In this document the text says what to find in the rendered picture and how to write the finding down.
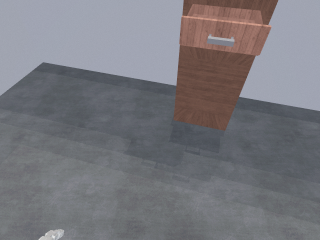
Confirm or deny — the handle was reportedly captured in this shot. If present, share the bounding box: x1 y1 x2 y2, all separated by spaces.
207 34 235 47

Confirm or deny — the left robot hand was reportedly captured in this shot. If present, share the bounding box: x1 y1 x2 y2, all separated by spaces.
39 229 64 240

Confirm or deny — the drawer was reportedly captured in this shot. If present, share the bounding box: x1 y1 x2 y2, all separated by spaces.
179 4 272 56

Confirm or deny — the cabinet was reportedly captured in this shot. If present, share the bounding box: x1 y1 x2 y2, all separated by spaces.
173 0 278 131

